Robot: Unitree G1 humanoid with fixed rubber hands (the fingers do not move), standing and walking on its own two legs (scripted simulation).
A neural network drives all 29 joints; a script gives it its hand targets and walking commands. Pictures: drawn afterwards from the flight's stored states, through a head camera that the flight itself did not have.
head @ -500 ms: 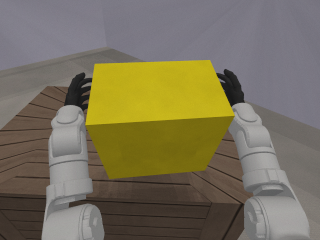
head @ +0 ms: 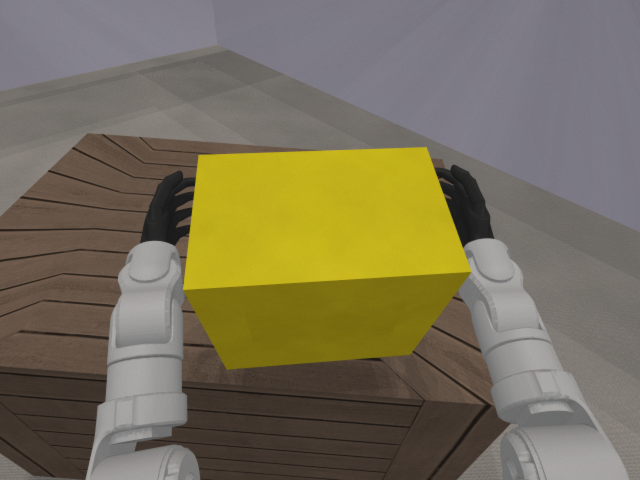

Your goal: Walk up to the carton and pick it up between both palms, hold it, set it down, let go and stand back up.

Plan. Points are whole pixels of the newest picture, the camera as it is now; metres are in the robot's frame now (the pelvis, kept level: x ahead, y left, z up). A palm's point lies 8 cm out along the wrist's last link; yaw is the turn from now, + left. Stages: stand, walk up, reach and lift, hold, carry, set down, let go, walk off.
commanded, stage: set down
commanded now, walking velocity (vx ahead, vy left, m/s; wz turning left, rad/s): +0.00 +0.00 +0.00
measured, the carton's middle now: (318, 267) +0.38 +0.01 +0.09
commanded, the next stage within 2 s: none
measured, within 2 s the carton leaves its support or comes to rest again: neither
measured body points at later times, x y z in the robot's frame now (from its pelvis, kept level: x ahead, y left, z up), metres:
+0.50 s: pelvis +0.00 +0.00 +0.00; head -0.01 +0.02 +0.45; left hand +0.40 +0.19 +0.13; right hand +0.41 -0.18 +0.14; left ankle +0.00 +0.13 -0.75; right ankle -0.02 -0.11 -0.75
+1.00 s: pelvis +0.00 +0.00 +0.00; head +0.01 +0.01 +0.45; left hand +0.40 +0.19 +0.10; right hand +0.42 -0.18 +0.12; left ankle +0.00 +0.12 -0.75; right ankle -0.02 -0.11 -0.75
